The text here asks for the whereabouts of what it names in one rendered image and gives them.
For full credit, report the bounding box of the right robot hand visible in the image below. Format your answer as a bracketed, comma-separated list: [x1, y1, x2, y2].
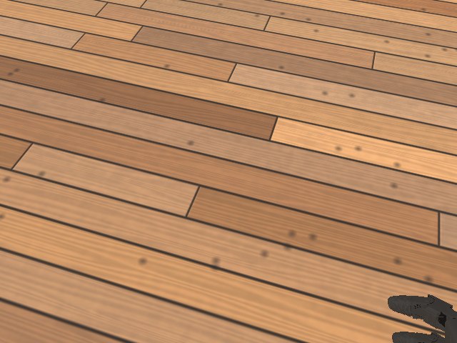
[388, 294, 457, 343]

